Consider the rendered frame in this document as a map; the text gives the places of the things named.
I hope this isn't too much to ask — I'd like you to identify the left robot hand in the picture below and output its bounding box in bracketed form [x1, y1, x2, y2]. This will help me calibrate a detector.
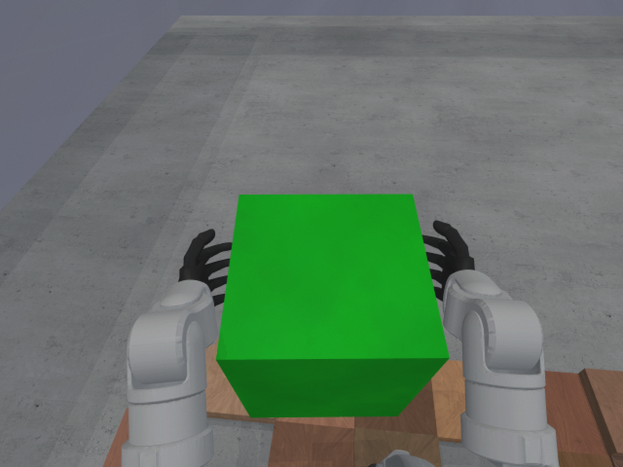
[178, 229, 233, 307]

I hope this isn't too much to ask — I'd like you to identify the right robot shin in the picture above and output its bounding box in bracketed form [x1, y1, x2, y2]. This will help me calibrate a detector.
[384, 449, 410, 460]

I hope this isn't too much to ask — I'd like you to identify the robot right forearm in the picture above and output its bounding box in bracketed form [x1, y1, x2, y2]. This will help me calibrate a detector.
[443, 269, 560, 467]

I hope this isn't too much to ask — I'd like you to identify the carton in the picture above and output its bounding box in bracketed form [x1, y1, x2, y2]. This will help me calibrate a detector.
[216, 194, 450, 417]

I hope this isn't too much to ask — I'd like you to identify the robot left forearm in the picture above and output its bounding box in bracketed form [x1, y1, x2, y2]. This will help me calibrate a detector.
[122, 280, 218, 467]

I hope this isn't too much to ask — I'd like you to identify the right robot hand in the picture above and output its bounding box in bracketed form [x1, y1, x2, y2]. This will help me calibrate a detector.
[422, 221, 475, 302]

